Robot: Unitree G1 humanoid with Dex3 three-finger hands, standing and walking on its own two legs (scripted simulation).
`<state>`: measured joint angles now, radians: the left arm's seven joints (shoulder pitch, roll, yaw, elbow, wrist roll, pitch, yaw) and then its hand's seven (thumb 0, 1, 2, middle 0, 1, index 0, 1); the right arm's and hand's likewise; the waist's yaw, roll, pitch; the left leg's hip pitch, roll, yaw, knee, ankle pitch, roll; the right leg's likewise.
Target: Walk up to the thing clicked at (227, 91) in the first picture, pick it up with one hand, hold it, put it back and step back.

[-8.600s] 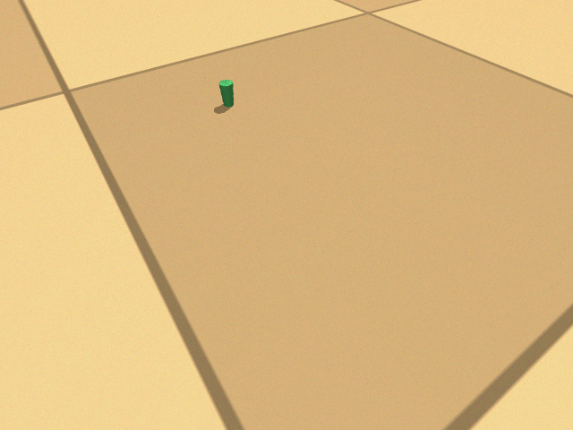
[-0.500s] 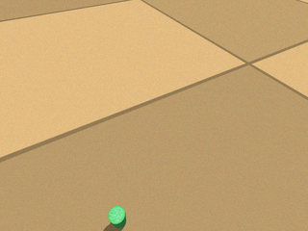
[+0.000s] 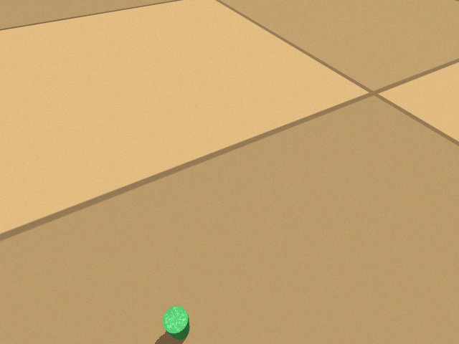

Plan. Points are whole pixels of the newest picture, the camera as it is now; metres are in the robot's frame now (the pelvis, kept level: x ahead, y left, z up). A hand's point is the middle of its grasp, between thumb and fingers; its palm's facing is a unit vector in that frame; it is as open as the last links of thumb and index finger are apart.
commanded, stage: go down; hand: left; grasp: from the side
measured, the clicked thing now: (178, 325) +0.35 +0.20 -0.71
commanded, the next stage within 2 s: none
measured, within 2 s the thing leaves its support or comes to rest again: neither
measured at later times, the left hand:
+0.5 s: hand out of the picture +0.15 +0.27 -0.19, palm faces +0.06 -0.95 -0.31, open 14.4 cm
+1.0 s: hand out of the picture +0.17 +0.32 -0.27, palm faces +0.12 -0.96 -0.26, open 17.4 cm
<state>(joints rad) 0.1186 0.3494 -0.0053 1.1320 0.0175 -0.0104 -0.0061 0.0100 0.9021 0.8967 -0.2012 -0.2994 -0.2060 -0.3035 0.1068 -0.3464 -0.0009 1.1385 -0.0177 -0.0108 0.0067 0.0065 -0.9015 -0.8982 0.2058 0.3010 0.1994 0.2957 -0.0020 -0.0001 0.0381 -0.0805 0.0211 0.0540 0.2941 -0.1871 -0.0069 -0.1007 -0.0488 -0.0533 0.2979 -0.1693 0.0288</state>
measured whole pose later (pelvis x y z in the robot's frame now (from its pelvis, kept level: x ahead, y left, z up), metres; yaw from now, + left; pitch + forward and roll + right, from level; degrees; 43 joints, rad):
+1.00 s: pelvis -0.05 +0.00 -0.16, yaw +1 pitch +25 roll -3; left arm -0.01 0.48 0.41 0.74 -0.02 -0.15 -0.28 0.00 -0.57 0.01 -0.09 -0.07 -0.10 -0.07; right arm 0.14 -0.28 -0.01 0.55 -0.02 -0.19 -0.04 0.01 -0.92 -0.90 0.21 0.30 0.20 0.30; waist -0.03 -0.03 -0.16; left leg -1.28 0.04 -0.03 1.45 -0.60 -0.01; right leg -1.26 -0.07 -0.07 1.41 -0.57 0.01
